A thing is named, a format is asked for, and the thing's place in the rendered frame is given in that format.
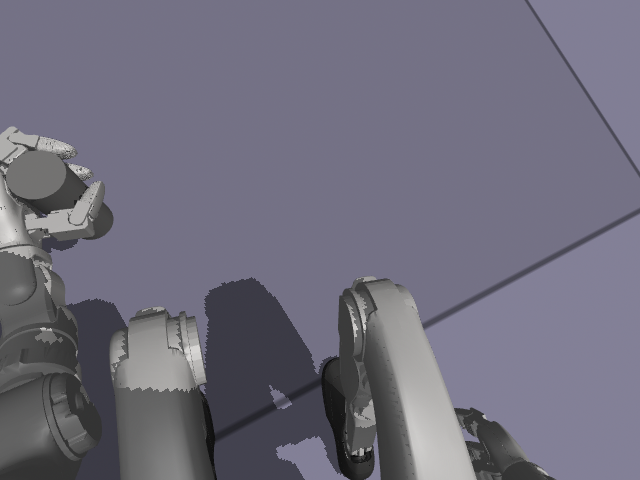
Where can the left robot foot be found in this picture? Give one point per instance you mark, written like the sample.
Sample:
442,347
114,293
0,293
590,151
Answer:
210,438

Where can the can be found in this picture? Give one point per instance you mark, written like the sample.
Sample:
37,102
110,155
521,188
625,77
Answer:
44,181

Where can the right robot arm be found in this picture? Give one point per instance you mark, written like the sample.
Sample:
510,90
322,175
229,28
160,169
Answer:
525,471

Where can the right robot hand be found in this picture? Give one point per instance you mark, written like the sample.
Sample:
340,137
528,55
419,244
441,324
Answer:
497,449

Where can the left robot arm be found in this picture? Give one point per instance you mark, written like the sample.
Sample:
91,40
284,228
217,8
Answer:
47,422

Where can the right robot foot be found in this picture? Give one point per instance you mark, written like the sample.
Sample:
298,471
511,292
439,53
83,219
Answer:
353,467

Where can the left robot hand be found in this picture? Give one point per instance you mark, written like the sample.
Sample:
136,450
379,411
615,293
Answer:
20,222

